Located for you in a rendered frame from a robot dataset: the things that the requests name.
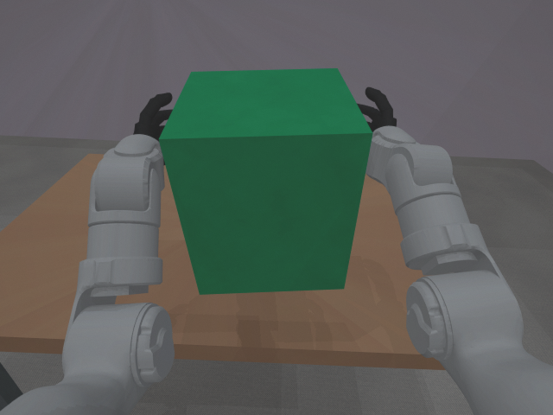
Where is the left robot forearm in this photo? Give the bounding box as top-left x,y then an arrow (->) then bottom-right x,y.
62,134 -> 165,373

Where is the right robot hand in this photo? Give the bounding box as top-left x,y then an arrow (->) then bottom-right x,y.
357,87 -> 397,132

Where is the left robot hand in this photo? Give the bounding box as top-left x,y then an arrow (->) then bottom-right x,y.
133,93 -> 173,165

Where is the right robot forearm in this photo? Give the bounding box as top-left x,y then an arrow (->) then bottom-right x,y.
365,126 -> 524,340

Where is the carton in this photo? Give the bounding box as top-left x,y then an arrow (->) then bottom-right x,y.
159,68 -> 372,295

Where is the robot left upper arm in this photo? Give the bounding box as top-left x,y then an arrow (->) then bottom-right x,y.
0,303 -> 175,415

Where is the table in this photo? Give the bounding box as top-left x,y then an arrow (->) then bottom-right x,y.
0,154 -> 446,411

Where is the robot right upper arm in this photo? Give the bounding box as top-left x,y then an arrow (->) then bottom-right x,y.
406,270 -> 553,415

